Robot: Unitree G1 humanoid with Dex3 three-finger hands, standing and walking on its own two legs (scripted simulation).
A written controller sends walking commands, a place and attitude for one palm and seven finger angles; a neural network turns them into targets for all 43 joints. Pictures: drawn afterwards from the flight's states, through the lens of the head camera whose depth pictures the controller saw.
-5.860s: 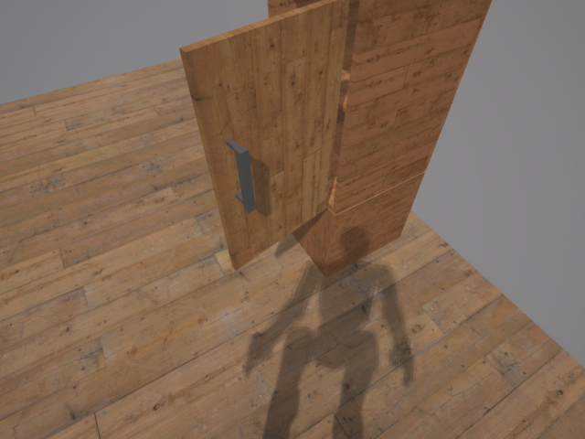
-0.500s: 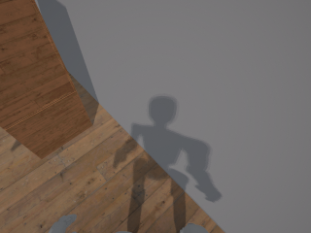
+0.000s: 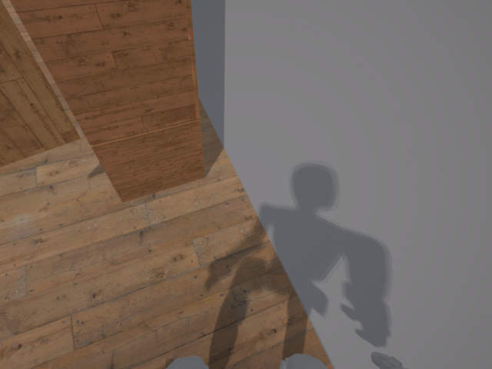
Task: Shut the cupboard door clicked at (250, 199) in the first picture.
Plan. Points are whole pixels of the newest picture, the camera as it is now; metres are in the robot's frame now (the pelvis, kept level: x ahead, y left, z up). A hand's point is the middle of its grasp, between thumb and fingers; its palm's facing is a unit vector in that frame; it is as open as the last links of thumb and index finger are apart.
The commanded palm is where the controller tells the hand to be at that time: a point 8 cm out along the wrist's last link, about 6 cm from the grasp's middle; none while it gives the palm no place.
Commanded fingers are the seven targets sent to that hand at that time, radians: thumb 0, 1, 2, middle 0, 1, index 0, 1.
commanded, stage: turn to face it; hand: left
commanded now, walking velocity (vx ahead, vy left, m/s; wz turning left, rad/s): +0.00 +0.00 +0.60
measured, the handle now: out of the picture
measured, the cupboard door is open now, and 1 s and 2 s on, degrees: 100 100 100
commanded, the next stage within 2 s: take the last steps up to it in 0.92 s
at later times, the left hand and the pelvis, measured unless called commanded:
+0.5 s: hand out of the picture +0.05 +0.16 -0.15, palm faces +0.29 -0.93 -0.23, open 7.4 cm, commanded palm none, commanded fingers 0.00 0.90 0.90 -0.20 -0.30 -0.20 -0.30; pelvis +0.02 -0.04 +0.01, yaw +18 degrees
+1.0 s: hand out of the picture +0.03 +0.16 -0.15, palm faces +0.48 -0.83 -0.28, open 7.4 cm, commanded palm none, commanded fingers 0.00 0.90 0.90 -0.20 -0.30 -0.20 -0.30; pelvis +0.05 -0.06 +0.00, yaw +29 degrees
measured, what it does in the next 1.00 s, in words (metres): steps on the spot, turning left: right foot, then left foot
